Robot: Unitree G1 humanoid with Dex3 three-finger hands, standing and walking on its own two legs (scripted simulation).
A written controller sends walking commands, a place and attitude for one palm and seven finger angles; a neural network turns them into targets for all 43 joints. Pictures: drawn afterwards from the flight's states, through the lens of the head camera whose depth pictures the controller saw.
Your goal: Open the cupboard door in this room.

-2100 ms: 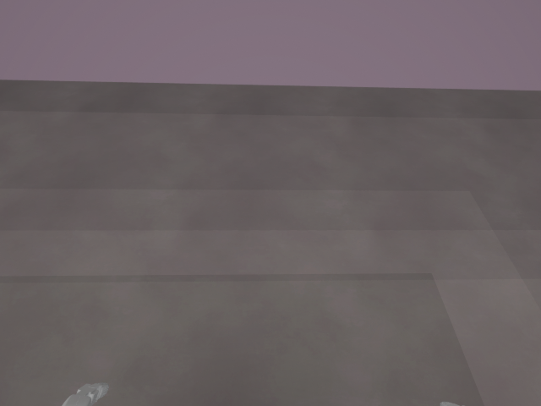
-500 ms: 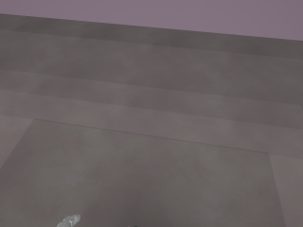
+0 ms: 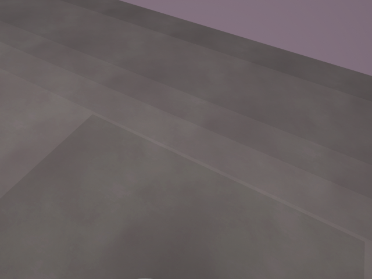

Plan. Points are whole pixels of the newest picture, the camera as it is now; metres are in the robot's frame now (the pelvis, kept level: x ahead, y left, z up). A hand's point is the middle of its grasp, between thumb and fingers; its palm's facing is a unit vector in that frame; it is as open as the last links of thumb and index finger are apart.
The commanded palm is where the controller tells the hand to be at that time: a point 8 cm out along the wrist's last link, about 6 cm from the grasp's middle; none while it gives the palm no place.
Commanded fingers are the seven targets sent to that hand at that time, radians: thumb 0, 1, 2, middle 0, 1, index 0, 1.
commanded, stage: turn or walk to find it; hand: left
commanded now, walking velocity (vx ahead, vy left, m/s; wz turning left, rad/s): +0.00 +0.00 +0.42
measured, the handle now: out of the picture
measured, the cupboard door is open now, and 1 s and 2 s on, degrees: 0 0 0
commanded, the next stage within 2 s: none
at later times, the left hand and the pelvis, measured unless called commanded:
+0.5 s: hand out of the picture +0.07 +0.22 -0.14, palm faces +0.19 -0.95 -0.26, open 7.4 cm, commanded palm none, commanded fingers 0.00 0.90 0.90 -0.20 -0.30 -0.20 -0.30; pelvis -0.02 +0.00 +0.01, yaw +10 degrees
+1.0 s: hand out of the picture -0.11 +0.15 -0.16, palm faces +0.46 -0.85 -0.24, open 7.4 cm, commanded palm none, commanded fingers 0.00 0.90 0.90 -0.20 -0.30 -0.20 -0.30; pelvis -0.05 -0.03 +0.01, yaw +25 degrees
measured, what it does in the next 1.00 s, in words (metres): steps on the spot, turning left: right foot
